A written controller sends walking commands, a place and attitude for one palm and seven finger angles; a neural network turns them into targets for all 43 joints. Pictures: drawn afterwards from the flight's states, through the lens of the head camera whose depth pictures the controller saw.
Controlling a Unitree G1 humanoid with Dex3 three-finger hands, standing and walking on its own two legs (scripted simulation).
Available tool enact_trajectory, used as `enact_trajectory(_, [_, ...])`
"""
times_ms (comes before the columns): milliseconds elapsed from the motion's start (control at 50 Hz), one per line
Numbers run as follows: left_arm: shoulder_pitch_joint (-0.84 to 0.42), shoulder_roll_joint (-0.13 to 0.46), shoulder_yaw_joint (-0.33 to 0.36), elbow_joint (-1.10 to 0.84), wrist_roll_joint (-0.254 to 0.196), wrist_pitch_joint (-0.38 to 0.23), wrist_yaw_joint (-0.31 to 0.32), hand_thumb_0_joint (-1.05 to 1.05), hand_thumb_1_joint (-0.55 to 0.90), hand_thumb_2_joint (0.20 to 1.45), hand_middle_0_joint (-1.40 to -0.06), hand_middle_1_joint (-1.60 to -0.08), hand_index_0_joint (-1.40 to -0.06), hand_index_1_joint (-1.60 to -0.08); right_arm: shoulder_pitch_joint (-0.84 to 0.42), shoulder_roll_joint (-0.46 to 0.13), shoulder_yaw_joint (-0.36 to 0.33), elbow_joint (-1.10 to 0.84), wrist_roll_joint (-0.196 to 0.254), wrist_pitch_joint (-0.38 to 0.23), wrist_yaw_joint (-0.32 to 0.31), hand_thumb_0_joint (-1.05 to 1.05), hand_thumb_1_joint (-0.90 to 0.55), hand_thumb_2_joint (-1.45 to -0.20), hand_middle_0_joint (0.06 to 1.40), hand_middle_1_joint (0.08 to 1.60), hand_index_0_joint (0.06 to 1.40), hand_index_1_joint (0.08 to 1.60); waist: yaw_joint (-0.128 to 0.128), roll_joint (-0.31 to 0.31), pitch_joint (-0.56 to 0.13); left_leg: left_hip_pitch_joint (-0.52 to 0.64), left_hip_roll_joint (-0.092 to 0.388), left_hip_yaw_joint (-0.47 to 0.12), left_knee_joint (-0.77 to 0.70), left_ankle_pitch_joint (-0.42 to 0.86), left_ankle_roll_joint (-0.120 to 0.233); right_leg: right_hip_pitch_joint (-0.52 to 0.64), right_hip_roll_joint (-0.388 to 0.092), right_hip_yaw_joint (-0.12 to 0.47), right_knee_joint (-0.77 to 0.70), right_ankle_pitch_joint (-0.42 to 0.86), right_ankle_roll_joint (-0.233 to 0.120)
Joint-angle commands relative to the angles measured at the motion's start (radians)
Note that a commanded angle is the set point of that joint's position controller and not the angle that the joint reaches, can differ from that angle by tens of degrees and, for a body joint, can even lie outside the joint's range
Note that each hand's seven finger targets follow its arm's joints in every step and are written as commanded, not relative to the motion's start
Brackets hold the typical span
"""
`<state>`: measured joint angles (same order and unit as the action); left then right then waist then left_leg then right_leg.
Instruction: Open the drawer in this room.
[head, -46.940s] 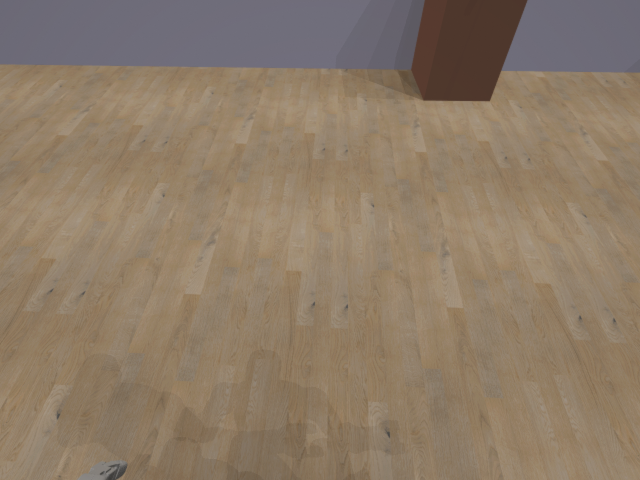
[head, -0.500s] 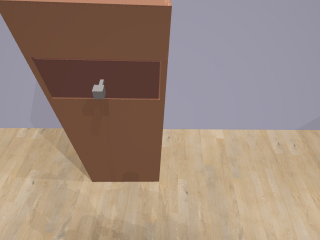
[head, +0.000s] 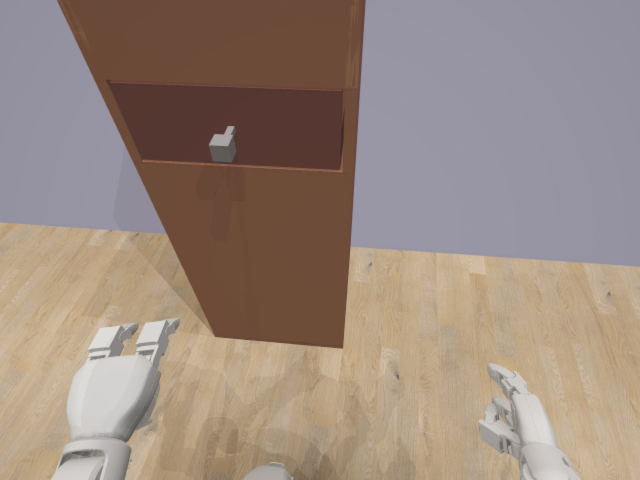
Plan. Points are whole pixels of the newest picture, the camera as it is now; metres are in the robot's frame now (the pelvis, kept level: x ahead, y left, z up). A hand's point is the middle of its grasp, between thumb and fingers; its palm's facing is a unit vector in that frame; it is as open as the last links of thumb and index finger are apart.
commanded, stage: raise the hand with hooked fingers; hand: left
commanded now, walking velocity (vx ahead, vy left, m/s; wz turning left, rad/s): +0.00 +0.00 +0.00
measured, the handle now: (226, 141) +0.59 +0.26 +0.09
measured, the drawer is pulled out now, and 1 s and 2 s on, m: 0.00 0.00 0.00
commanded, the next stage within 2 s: move the hooked fingers above the handle in 1.40 s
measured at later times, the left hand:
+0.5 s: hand (141, 279) +0.29 +0.27 +0.10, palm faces +0.10 -0.07 -0.99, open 12.0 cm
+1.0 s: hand (127, 184) +0.35 +0.27 +0.20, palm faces +0.15 -0.06 -0.99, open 13.8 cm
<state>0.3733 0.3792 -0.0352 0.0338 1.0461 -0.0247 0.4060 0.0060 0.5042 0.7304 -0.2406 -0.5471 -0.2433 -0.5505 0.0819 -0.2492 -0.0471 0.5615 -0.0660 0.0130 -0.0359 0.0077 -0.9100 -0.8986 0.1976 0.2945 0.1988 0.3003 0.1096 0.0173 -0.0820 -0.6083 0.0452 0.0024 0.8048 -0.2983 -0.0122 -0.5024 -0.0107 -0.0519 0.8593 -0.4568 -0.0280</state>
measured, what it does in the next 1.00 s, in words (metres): stands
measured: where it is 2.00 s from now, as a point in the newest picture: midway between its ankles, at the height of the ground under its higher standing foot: outside the picture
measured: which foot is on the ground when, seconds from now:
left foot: down 0.00-1.00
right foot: down 0.00-1.00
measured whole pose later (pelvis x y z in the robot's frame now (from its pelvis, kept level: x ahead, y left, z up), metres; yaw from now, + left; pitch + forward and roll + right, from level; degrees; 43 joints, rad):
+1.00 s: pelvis +0.04 +0.03 +0.04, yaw +1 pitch +0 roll +0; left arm -0.19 0.56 -0.03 -0.09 0.85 0.15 -0.09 0.00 -0.48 0.30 -0.31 -1.19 -0.32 -1.19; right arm 0.08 -0.25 0.03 0.62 0.01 0.11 -0.01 0.01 -0.91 -0.90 0.20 0.29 0.20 0.30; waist 0.09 0.09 -0.02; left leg -0.28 0.00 0.01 0.48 -0.20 0.00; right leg -0.15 -0.05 -0.05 0.49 -0.33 0.01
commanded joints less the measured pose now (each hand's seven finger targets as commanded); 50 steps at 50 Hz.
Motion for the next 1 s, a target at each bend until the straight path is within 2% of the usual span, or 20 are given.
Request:
enact_trajectory(0, [-0.337, 0.206, 0.116, -0.274, -0.022, -0.03, 0.044, 0.0, 0.293, 0.64, -0.243, -0.69, -0.243, -0.69, -0.103, -0.064, -0.007, -0.125, -0.001, -0.051, -0.013, 0.0, -0.9, -0.9, 0.2, 0.3, 0.2, 0.3, -0.077, 0.074, -0.145, 0.272, -0.083, 0.012, -0.047, 0.017, 0.05, -0.116, 0.014, 0.124, -0.261, 0.045, -0.012])
enact_trajectory(60, [-0.294, 0.213, 0.121, -0.242, -0.05, 0.018, -0.002, 0.0, 0.223, 0.61, -0.248, -0.735, -0.248, -0.735, -0.11, -0.066, -0.001, -0.12, 0.011, -0.046, -0.015, 0.0, -0.9, -0.9, 0.2, 0.3, 0.2, 0.3, -0.06, 0.04, -0.153, 0.258, -0.081, 0.017, -0.087, 0.073, 0.048, -0.014, 0.016, 0.108, -0.263, 0.171, -0.002])
enact_trajectory(80, [-0.257, 0.216, 0.124, -0.225, -0.058, 0.037, -0.023, 0.0, 0.2, 0.6, -0.25, -0.75, -0.25, -0.75, -0.119, -0.066, 0.003, -0.121, 0.016, -0.042, -0.016, 0.0, -0.9, -0.9, 0.2, 0.3, 0.2, 0.3, -0.044, 0.039, -0.142, 0.251, -0.083, 0.02, -0.106, 0.089, 0.046, 0.02, 0.017, 0.108, -0.271, 0.204, -0.001])
enact_trajectory(140, [-0.208, 0.218, 0.127, -0.201, -0.084, 0.083, -0.094, 0.0, 0.13, 0.57, -0.255, -0.795, -0.255, -0.795, -0.128, -0.072, 0.01, -0.122, 0.026, -0.029, -0.016, 0.0, -0.9, -0.9, 0.2, 0.3, 0.2, 0.3, -0.027, -0.019, -0.141, 0.254, -0.082, 0.03, -0.155, 0.143, 0.042, 0.11, 0.015, 0.095, -0.289, 0.302, 0.008])
enact_trajectory(180, [-0.203, 0.23, 0.13, -0.229, -0.093, 0.087, -0.134, 0.0, 0.083, 0.55, -0.258, -0.825, -0.258, -0.825, -0.125, -0.072, 0.017, -0.12, 0.027, -0.024, -0.016, 0.0, -0.9, -0.9, 0.2, 0.3, 0.2, 0.3, -0.018, -0.043, -0.127, 0.269, -0.083, 0.033, -0.18, 0.173, 0.044, 0.145, 0.012, 0.083, -0.298, 0.347, 0.013])
enact_trajectory(220, [-0.233, 0.244, 0.139, -0.27, -0.094, 0.074, -0.158, 0.0, 0.037, 0.53, -0.262, -0.855, -0.262, -0.855, -0.121, -0.074, 0.018, -0.119, 0.025, -0.022, -0.013, 0.0, -0.9, -0.9, 0.2, 0.3, 0.2, 0.3, -0.015, -0.02, -0.128, 0.299, -0.082, 0.033, -0.201, 0.197, 0.044, 0.161, 0.012, 0.065, -0.305, 0.367, 0.013])
enact_trajectory(240, [-0.231, 0.254, 0.157, -0.271, -0.096, 0.068, -0.164, 0.0, 0.013, 0.52, -0.263, -0.87, -0.263, -0.87, -0.12, -0.074, 0.017, -0.122, 0.024, -0.023, -0.013, 0.0, -0.9, -0.9, 0.2, 0.3, 0.2, 0.3, -0.012, -0.044, -0.114, 0.3, -0.082, 0.035, -0.208, 0.204, 0.045, 0.171, 0.011, 0.062, -0.317, 0.37, 0.015])
enact_trajectory(280, [-0.245, 0.264, 0.178, -0.319, -0.099, 0.042, -0.164, 0.0, -0.033, 0.5, -0.267, -0.9, -0.267, -0.9, -0.109, -0.075, 0.011, -0.118, 0.023, -0.024, -0.009, 0.0, -0.9, -0.9, 0.2, 0.3, 0.2, 0.3, -0.006, -0.019, -0.155, 0.335, -0.081, 0.032, -0.218, 0.241, 0.046, 0.196, 0.01, 0.051, -0.309, 0.407, 0.012])
enact_trajectory(320, [-0.268, 0.261, 0.179, -0.346, -0.104, 0.03, -0.159, 0.0, -0.08, 0.48, -0.27, -0.93, -0.27, -0.93, -0.104, -0.076, 0.005, -0.113, 0.023, -0.023, -0.005, 0.0, -0.9, -0.9, 0.2, 0.3, 0.2, 0.3, -0.012, 0.005, -0.166, 0.37, -0.08, 0.035, -0.219, 0.277, 0.047, 0.196, 0.011, 0.041, -0.31, 0.439, 0.011])
enact_trajectory(360, [-0.31, 0.265, 0.187, -0.337, -0.112, 0.031, -0.154, 0.0, -0.127, 0.46, -0.273, -0.96, -0.273, -0.96, -0.1, -0.079, 0.003, -0.109, 0.029, -0.023, -0.004, 0.0, -0.9, -0.9, 0.2, 0.3, 0.2, 0.3, -0.019, -0.019, -0.15, 0.369, -0.082, 0.032, -0.228, 0.267, 0.046, 0.196, 0.01, 0.036, -0.322, 0.419, 0.013])
enact_trajectory(440, [-0.379, 0.283, 0.184, -0.363, -0.117, 0.057, -0.168, 0.0, -0.22, 0.42, -0.28, -1.02, -0.28, -1.02, -0.099, -0.089, -0.008, -0.099, 0.039, -0.017, 0.002, 0.0, -0.9, -0.9, 0.2, 0.3, 0.2, 0.3, -0.021, 0.007, -0.196, 0.423, -0.078, 0.032, -0.241, 0.345, 0.045, 0.228, 0.014, 0.023, -0.322, 0.474, 0.01])
enact_trajectory(520, [-0.43, 0.276, 0.145, -0.387, -0.135, 0.097, -0.217, 0.0, -0.313, 0.38, -0.287, -1.08, -0.287, -1.08, -0.107, -0.094, -0.005, -0.101, 0.05, -0.004, 0.007, 0.0, -0.9, -0.9, 0.2, 0.3, 0.2, 0.3, -0.025, 0.033, -0.193, 0.461, -0.078, 0.025, -0.261, 0.403, 0.044, 0.246, 0.017, 0.01, -0.328, 0.512, 0.01])
enact_trajectory(560, [-0.459, 0.291, 0.146, -0.364, -0.145, 0.117, -0.251, 0.0, -0.36, 0.36, -0.29, -1.11, -0.29, -1.11, -0.112, -0.096, 0.001, -0.099, 0.057, 0.002, 0.008, 0.0, -0.9, -0.9, 0.2, 0.3, 0.2, 0.3, -0.028, 0.001, -0.162, 0.457, -0.076, 0.023, -0.279, 0.393, 0.043, 0.252, 0.018, 0.007, -0.345, 0.5, 0.013])
enact_trajectory(600, [-0.5, 0.317, 0.156, -0.381, -0.146, 0.128, -0.278, 0.0, -0.407, 0.34, -0.293, -1.14, -0.293, -1.14, -0.118, -0.098, 0.004, -0.103, 0.06, 0.013, 0.007, 0.0, -0.9, -0.9, 0.2, 0.3, 0.2, 0.3, -0.021, 0.03, -0.182, 0.479, -0.078, 0.021, -0.291, 0.417, 0.042, 0.275, 0.021, 0.007, -0.353, 0.502, 0.011])
enact_trajectory(680, [-0.582, 0.342, 0.162, -0.359, -0.16, 0.149, -0.331, 0.0, -0.5, 0.3, -0.3, -1.2, -0.3, -1.2, -0.125, -0.097, 0.016, -0.1, 0.067, 0.031, 0.012, 0.0, -0.9, -0.9, 0.2, 0.3, 0.2, 0.3, -0.025, 0.03, -0.167, 0.493, -0.075, 0.018, -0.313, 0.432, 0.037, 0.296, 0.024, 0.004, -0.376, 0.498, 0.01])
enact_trajectory(740, [-0.653, 0.367, 0.174, -0.349, -0.171, 0.155, -0.365, 0.0, -0.5, 0.3, -0.3, -1.2, -0.3, -1.2, -0.137, -0.099, 0.023, -0.104, 0.071, 0.036, 0.015, 0.0, -0.9, -0.9, 0.2, 0.3, 0.2, 0.3, -0.023, 0.028, -0.165, 0.505, -0.074, 0.015, -0.329, 0.416, 0.035, 0.306, 0.029, 0.005, -0.396, 0.473, 0.008])
enact_trajectory(760, [-0.678, 0.352, 0.149, -0.34, -0.17, 0.159, -0.378, 0.0, -0.5, 0.3, -0.3, -1.2, -0.3, -1.2, -0.138, -0.096, 0.028, -0.099, 0.072, 0.041, 0.016, 0.0, -0.9, -0.9, 0.2, 0.3, 0.2, 0.3, -0.027, 0.048, -0.162, 0.506, -0.075, 0.016, -0.336, 0.409, 0.033, 0.303, 0.026, 0.002, -0.398, 0.459, 0.007])
enact_trajectory(840, [-0.765, 0.393, 0.169, -0.334, -0.179, 0.167, -0.418, 0.0, -0.5, 0.3, -0.3, -1.2, -0.3, -1.2, -0.147, -0.102, 0.033, -0.102, 0.076, 0.048, 0.02, 0.0, -0.9, -0.9, 0.2, 0.3, 0.2, 0.3, -0.025, 0.042, -0.184, 0.521, -0.076, 0.013, -0.348, 0.409, 0.032, 0.329, 0.029, 0.005, -0.414, 0.457, 0.005])
enact_trajectory(900, [-0.843, 0.388, 0.143, -0.305, -0.186, 0.172, -0.448, 0.0, -0.5, 0.3, -0.3, -1.2, -0.3, -1.2, -0.146, -0.104, 0.039, -0.097, 0.08, 0.053, 0.02, 0.0, -0.9, -0.9, 0.2, 0.3, 0.2, 0.3, -0.031, 0.037, -0.163, 0.518, -0.077, 0.009, -0.364, 0.369, 0.03, 0.315, 0.027, -0.001, -0.425, 0.418, 0.006])
enact_trajectory(980, [-0.933, 0.433, 0.164, -0.289, -0.195, 0.17, -0.485, 0.0, -0.5, 0.3, -0.3, -1.2, -0.3, -1.2, -0.153, -0.11, 0.043, -0.093, 0.083, 0.05, 0.018, 0.0, -0.9, -0.9, 0.2, 0.3, 0.2, 0.3, -0.029, 0.032, -0.182, 0.52, -0.08, 0.011, -0.37, 0.36, 0.031, 0.335, 0.023, 0.004, -0.432, 0.42, 0.007])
